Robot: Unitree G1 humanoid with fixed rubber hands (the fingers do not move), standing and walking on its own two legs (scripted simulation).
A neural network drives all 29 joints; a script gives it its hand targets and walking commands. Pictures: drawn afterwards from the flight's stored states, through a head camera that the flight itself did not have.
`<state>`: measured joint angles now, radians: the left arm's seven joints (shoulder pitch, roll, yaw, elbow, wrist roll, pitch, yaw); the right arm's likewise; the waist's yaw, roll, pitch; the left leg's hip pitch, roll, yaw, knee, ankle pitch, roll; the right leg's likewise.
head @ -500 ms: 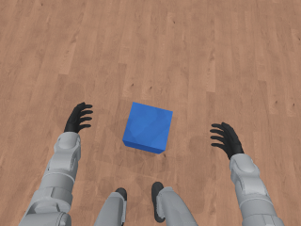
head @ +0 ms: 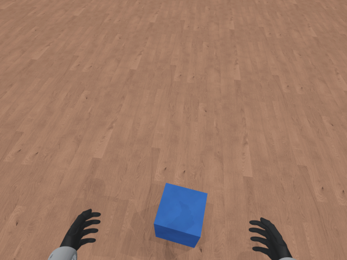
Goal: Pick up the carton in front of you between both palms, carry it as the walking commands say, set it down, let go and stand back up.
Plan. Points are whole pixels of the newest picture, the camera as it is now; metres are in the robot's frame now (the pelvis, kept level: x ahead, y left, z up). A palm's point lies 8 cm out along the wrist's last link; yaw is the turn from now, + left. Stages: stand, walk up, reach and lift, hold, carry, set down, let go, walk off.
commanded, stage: let go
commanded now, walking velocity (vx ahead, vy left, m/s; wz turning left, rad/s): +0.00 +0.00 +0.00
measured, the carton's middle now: (180, 216) +0.41 -0.05 -0.65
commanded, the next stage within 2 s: stand in 0.42 s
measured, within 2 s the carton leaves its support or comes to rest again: neither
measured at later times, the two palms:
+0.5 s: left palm out of the picture +0.14 +0.24 -0.08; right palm (290, 258) +0.16 -0.26 -0.07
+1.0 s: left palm out of the picture +0.10 +0.25 -0.09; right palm out of the picture +0.12 -0.30 -0.11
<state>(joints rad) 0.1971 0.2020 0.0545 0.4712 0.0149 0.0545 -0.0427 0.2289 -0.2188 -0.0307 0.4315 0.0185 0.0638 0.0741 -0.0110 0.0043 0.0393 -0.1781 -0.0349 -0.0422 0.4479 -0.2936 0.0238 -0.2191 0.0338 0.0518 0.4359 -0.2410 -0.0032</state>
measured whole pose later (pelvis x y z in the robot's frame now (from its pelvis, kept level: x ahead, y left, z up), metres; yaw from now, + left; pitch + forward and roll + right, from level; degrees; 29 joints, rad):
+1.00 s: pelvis -0.01 -0.03 +0.00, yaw +1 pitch -2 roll +0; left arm 0.20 0.28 0.06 0.78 0.02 -0.02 0.03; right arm 0.22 -0.31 -0.05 0.77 -0.02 -0.02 -0.03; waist 0.00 0.04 0.02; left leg -0.14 -0.01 -0.07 0.49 -0.31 -0.01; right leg -0.19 0.05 0.01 0.50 -0.28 -0.04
